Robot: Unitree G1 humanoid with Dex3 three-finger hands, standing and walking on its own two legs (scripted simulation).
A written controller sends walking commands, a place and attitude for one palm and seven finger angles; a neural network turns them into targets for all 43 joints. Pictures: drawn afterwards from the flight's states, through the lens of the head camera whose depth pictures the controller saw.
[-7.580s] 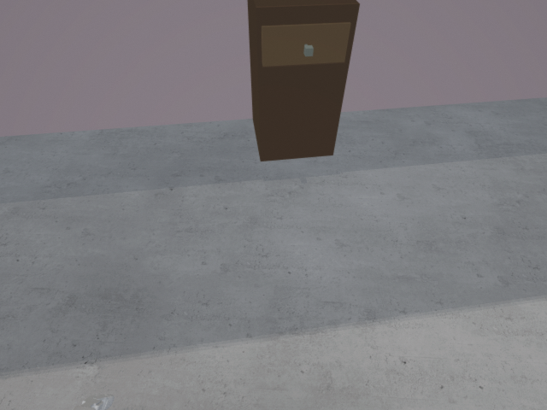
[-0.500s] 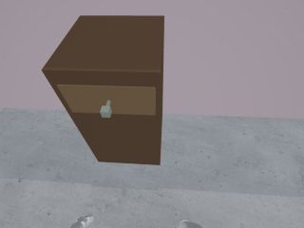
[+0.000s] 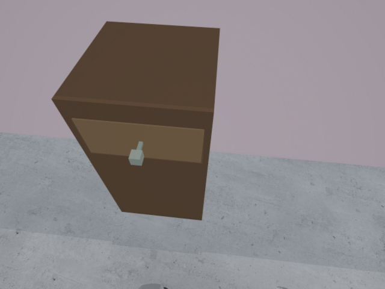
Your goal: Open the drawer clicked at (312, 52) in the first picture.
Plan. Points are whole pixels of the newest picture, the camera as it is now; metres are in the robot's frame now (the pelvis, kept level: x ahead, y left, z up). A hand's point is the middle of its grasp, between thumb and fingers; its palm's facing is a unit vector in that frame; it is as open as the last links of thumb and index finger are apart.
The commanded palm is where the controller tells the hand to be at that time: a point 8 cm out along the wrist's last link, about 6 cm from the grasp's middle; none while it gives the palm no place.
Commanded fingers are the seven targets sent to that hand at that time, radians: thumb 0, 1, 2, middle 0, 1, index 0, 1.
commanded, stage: come to a stop and stand still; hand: left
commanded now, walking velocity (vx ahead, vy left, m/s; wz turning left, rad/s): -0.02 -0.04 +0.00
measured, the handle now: (138, 152) +0.48 +0.22 -0.12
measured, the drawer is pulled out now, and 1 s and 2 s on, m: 0.00 0.00 0.00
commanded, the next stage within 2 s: look again from close up in 1.86 s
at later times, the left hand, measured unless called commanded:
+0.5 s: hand out of the picture -0.02 +0.11 -0.16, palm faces +0.07 -0.97 -0.23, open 7.3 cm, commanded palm none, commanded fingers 0.00 0.90 0.90 -0.20 -0.30 -0.20 -0.30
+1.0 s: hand out of the picture -0.09 +0.10 -0.17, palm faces +0.06 -0.99 -0.15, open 7.4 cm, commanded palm none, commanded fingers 0.00 0.90 0.90 -0.20 -0.30 -0.20 -0.30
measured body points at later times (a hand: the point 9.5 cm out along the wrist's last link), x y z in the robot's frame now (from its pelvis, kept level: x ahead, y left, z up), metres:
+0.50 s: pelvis -0.05 -0.07 +0.00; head -0.04 -0.08 +0.45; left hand -0.02 +0.16 -0.15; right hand -0.04 -0.30 -0.16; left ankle -0.09 +0.08 -0.73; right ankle -0.05 -0.13 -0.73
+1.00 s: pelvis -0.07 -0.05 +0.01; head -0.06 -0.05 +0.46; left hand -0.09 +0.15 -0.15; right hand -0.13 -0.25 -0.15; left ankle -0.09 +0.08 -0.73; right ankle -0.05 -0.13 -0.73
